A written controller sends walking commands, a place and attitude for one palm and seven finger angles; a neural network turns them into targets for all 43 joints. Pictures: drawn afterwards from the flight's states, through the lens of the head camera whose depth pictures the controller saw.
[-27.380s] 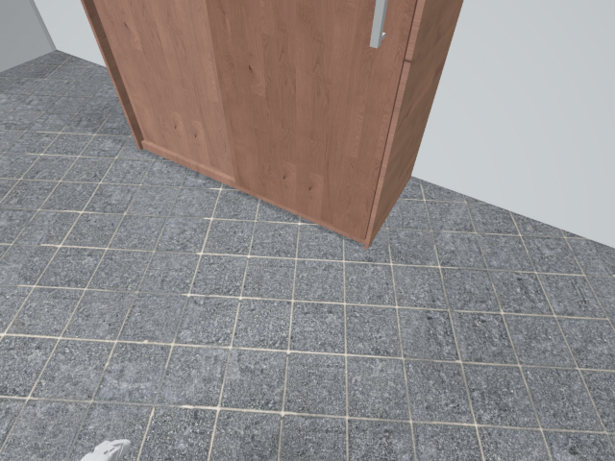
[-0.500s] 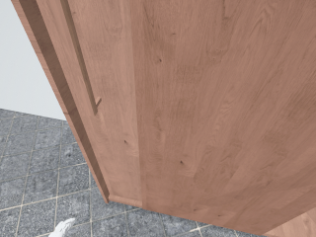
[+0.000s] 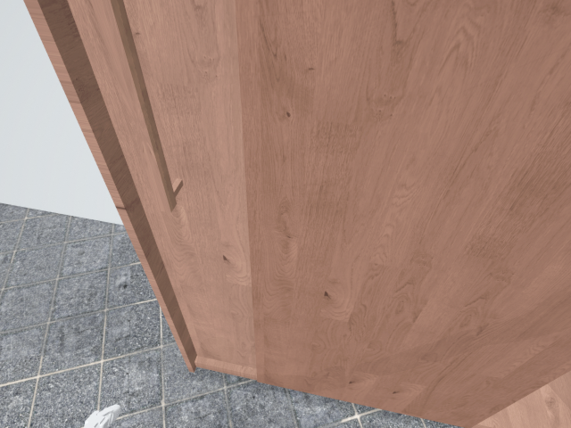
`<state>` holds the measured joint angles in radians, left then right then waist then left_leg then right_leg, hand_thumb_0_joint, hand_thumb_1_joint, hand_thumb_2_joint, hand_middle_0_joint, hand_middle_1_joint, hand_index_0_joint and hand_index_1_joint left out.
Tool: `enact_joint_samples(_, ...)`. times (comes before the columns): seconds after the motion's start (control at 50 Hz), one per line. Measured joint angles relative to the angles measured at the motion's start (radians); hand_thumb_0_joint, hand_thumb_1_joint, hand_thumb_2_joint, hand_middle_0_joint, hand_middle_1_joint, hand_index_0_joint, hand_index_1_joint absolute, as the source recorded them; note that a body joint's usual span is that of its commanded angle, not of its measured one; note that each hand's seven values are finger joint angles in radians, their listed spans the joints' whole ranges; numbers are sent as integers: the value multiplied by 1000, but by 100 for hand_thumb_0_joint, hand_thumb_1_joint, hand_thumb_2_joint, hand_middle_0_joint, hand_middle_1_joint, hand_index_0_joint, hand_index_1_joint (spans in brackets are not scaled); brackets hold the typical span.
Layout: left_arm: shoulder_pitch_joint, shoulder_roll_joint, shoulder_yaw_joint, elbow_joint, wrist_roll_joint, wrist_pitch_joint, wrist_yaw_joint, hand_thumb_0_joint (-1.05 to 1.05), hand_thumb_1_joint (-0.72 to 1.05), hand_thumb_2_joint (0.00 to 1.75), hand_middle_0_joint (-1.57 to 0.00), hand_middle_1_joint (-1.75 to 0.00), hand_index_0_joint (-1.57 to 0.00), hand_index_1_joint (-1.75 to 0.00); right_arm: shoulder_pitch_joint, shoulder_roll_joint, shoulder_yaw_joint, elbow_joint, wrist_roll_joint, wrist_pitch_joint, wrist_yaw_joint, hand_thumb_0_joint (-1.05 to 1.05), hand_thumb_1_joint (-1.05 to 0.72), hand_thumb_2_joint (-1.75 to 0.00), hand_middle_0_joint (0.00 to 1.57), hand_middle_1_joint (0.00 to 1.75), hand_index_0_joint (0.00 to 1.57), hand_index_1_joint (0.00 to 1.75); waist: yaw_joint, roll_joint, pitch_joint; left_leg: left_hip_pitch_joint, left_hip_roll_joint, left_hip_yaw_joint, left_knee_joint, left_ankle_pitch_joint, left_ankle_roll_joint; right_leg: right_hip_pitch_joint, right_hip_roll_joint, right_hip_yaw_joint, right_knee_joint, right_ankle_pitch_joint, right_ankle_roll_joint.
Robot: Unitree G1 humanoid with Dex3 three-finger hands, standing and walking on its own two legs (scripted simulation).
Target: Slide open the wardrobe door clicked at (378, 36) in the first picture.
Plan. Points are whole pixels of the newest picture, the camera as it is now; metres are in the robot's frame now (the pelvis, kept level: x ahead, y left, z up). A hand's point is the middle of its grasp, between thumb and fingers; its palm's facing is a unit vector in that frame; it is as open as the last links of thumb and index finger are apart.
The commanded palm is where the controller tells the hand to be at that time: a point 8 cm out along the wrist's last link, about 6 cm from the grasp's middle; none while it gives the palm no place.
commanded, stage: stop walking and hold the door there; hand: right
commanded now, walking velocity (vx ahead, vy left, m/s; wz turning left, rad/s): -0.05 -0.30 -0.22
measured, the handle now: out of the picture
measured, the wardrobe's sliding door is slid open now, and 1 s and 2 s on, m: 0.42 0.38 0.43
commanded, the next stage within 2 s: none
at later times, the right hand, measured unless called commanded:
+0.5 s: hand out of the picture +0.28 -0.52 +0.20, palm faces +0.77 +0.60 -0.22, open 5.7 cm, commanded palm +0.24 -0.50 +0.16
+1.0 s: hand out of the picture +0.27 -0.52 +0.19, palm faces +0.54 +0.83 -0.13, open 5.7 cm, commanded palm +0.24 -0.51 +0.16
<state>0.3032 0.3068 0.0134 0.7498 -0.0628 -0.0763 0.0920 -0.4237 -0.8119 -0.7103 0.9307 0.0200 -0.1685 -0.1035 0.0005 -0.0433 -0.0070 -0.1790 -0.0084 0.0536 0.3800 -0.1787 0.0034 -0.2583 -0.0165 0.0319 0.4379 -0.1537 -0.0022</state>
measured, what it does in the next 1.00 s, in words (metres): steps to the right: left foot, then right foot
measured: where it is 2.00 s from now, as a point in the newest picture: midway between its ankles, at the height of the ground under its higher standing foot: outside the picture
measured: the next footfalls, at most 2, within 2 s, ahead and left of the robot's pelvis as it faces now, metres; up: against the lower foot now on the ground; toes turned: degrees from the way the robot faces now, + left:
left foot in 0.66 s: -0.02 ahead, +0.02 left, +0.00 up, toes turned +4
right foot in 0.90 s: +0.04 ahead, -0.37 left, +0.00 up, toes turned -14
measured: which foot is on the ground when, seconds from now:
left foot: down 0.00-0.40, up 0.42-0.64, down 0.66-0.92, up 0.94-1.00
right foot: down 0.00-0.66, up 0.68-0.88, down 0.90-1.00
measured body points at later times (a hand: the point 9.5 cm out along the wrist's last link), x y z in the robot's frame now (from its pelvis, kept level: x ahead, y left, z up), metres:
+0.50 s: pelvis -0.03 -0.08 -0.01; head +0.01 -0.08 +0.44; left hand +0.18 +0.16 -0.10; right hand +0.24 -0.54 +0.21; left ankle -0.03 +0.08 -0.69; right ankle +0.02 -0.15 -0.74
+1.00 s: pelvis -0.05 -0.22 -0.02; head +0.01 -0.24 +0.42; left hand +0.17 -0.01 -0.13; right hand +0.24 -0.56 +0.20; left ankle -0.06 -0.04 -0.69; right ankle +0.00 -0.36 -0.74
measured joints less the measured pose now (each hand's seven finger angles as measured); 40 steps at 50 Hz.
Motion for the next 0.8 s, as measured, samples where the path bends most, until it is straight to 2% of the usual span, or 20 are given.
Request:
enact_joint_samples(0.08,5,14,12,22,1,13,-1,1,91,90,-21,-30,-21,-30,0,4,-7,16,1,-12,8,-18,-59,-80,45,140,41,140,-1,-18,6,7,-2,8,12,-17,0,-11,-1,7,44,-43,-7)
enact_joint_samples(0.14,-10,31,26,38,4,19,-2,2,91,90,-21,-30,-21,-30,-12,5,-6,38,-8,-20,25,-19,-59,-81,45,140,42,140,5,-25,22,5,12,17,34,-34,-6,-32,12,13,127,-125,-19)
enact_joint_samples(0.22,-32,51,41,44,8,18,0,2,91,90,-21,-30,-21,-30,-37,42,-16,15,-11,-55,42,-18,-59,-82,45,140,43,140,9,-17,52,2,57,32,72,-58,-27,-18,15,-5,146,-174,-21)
enact_joint_samples(0.3,-72,61,52,30,3,29,6,2,91,90,-20,-30,-21,-30,-74,77,25,-37,-8,-65,44,-18,-59,-81,45,140,44,140,13,-6,87,-10,115,52,122,-80,-59,7,3,-54,96,-100,-5)
enact_joint_samples(0.34,-96,58,54,19,-2,37,6,2,91,90,-20,-30,-20,-30,-93,96,64,-74,0,-64,38,-18,-59,-80,45,140,44,140,3,9,104,-17,150,51,140,-83,-78,8,12,-98,86,-69,-5)
enact_joint_samples(0.38,-121,48,50,5,-5,45,4,1,91,90,-20,-30,-20,-30,-102,110,103,-115,9,-63,28,-18,-60,-80,45,140,45,140,-15,33,110,-38,185,32,162,-83,-97,9,42,-124,70,-58,-31)
enact_joint_samples(0.4,-133,38,47,-5,-5,48,1,1,91,90,-20,-30,-20,-30,-105,114,121,-136,12,-61,21,-18,-60,-79,45,140,45,140,-26,45,109,-58,197,19,180,-87,-88,5,54,-136,66,-55,-45)
enact_joint_samples(0.42,-146,28,43,-19,-5,48,-2,1,91,90,-20,-30,-20,-30,-104,117,138,-158,14,-56,12,-18,-60,-79,45,140,45,140,-33,48,110,-87,198,6,230,-136,-74,-4,59,-145,67,-52,-57)
enact_joint_samples(0.46,-169,5,35,-48,-7,43,-7,1,91,90,-20,-30,-20,-30,-101,131,163,-203,28,-36,-9,-18,-62,-78,45,140,43,140,-34,32,116,-154,168,-11,412,-263,-50,-23,55,-143,67,-44,-77)
enact_joint_samples(0.5,-181,-21,22,-66,-10,31,-10,1,91,90,-20,-30,-20,-30,-103,154,184,-239,40,-21,-22,-17,-63,-76,45,140,41,140,-31,11,114,-199,135,2,560,-310,-42,-38,51,-129,53,-25,-89)
enact_joint_samples(0.54,-182,-44,6,-73,-13,21,-14,1,91,90,-20,-30,-20,-30,-109,181,212,-278,52,-4,-30,-15,-64,-75,45,140,39,140,-40,2,110,-208,117,35,613,-322,-40,-44,55,-121,31,-6,-98)
enact_joint_samples(0.58,-177,-61,-11,-77,-12,14,-17,1,91,90,-21,-30,-21,-30,-111,207,236,-313,60,6,-34,-14,-66,-74,45,140,38,140,-52,0,104,-179,107,71,559,-328,-36,-47,67,-122,9,9,-107)
enact_joint_samples(0.64,-165,-74,-34,-84,-1,8,-27,1,91,90,-21,-30,-21,-30,-106,236,263,-359,65,9,-31,-14,-66,-73,45,140,38,140,-69,4,95,-73,98,117,304,-263,-18,-61,97,-133,2,16,-119)
enact_joint_samples(0.66,-158,-76,-41,-89,4,9,-32,1,91,90,-21,-30,-21,-30,-107,235,273,-373,66,9,-24,-14,-66,-72,45,140,38,140,-69,19,87,-26,107,120,191,-208,3,-86,116,-142,36,-7,-112)
enact_joint_samples(0.68,-162,-68,-44,-87,8,12,-40,1,91,90,-21,-30,-21,-30,-103,244,276,-391,62,2,-22,-15,-66,-72,46,140,38,140,-70,9,91,-20,112,122,164,-180,2,-130,122,-130,129,-85,-82)
enact_joint_samples(0.72,-172,-46,-40,-61,17,12,-52,1,91,90,-21,-30,-21,-30,-76,274,286,-434,58,-23,-24,-17,-64,-72,46,142,38,140,-78,-16,111,-18,121,113,177,-173,-29,-222,126,-68,431,-215,-20)
enact_joint_samples(0.76,-165,-38,-36,-29,21,14,-56,1,91,90,-21,-30,-21,-30,-44,301,303,-488,49,-43,-22,-21,-62,-74,45,146,40,140,-82,-1,120,-1,153,98,168,-171,-63,-278,112,-37,650,-255,11)
enact_joint_samples(0.78,-160,-38,-34,-18,23,17,-55,1,91,90,-21,-30,-21,-30,-29,310,311,-515,42,-53,-19,-22,-61,-76,44,148,40,140,-76,15,123,10,175,95,161,-170,-79,-284,90,-36,679,-265,16)
enact_joint_samples(0.8,-154,-39,-32,-11,24,21,-53,1,91,90,-21,-30,-21,-30,-13,318,317,-545,34,-64,-15,-24,-60,-77,44,150,41,140,-69,34,126,21,200,94,154,-169,-94,-272,63,-42,646,-271,15)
